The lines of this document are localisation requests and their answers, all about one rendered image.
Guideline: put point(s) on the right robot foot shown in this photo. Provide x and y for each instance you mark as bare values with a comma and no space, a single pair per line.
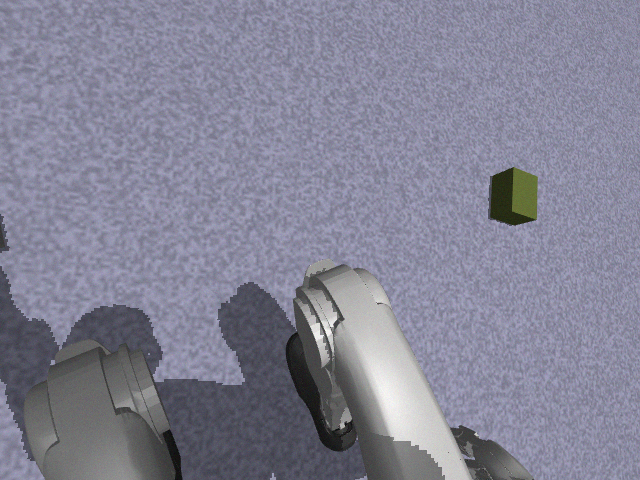
337,440

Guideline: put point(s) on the right robot hand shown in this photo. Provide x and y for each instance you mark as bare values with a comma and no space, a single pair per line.
492,462

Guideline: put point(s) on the left robot foot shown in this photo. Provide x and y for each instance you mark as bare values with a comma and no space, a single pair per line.
174,453

